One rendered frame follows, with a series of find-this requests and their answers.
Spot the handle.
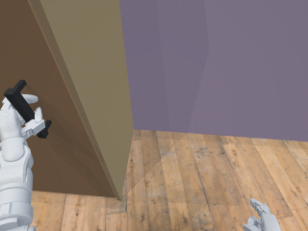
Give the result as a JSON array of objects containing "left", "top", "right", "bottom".
[{"left": 4, "top": 80, "right": 52, "bottom": 139}]

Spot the left robot hand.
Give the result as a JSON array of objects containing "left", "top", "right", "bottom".
[{"left": 0, "top": 93, "right": 45, "bottom": 142}]

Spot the right robot hand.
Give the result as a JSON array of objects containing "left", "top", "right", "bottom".
[{"left": 244, "top": 198, "right": 282, "bottom": 231}]

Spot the wardrobe door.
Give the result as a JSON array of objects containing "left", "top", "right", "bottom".
[{"left": 0, "top": 0, "right": 116, "bottom": 198}]

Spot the left robot forearm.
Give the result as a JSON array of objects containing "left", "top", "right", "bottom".
[{"left": 0, "top": 137, "right": 34, "bottom": 231}]

